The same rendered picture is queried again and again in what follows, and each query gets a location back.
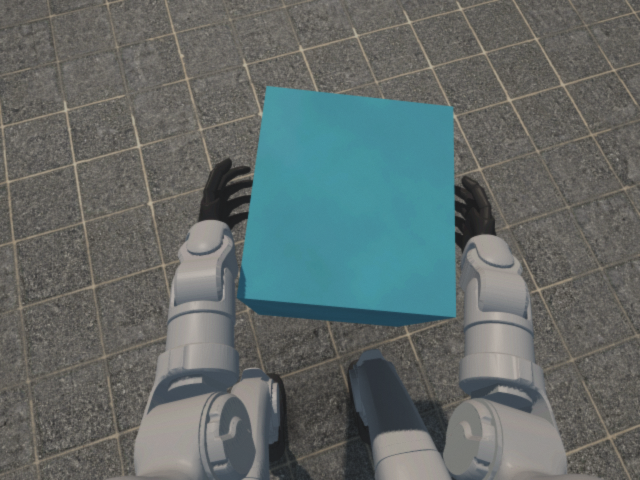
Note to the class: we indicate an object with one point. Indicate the carton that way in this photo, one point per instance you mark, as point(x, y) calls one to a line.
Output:
point(352, 210)

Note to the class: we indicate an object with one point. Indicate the left robot shin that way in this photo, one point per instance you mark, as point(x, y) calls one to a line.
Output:
point(254, 373)

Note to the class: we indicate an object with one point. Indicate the robot left upper arm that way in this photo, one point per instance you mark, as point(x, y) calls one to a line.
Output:
point(206, 437)

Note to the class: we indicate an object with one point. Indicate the robot left forearm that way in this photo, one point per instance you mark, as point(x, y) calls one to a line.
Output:
point(199, 357)

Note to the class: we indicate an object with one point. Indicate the right robot hand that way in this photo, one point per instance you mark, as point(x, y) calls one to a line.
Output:
point(477, 212)

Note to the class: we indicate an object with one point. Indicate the robot right forearm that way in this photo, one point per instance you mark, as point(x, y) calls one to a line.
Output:
point(499, 359)

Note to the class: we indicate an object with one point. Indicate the robot right upper arm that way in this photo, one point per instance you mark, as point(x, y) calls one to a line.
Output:
point(486, 440)

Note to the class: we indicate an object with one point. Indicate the left robot hand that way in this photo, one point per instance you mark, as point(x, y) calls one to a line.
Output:
point(214, 204)

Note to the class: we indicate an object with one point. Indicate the right robot foot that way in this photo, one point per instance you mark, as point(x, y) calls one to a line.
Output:
point(363, 430)

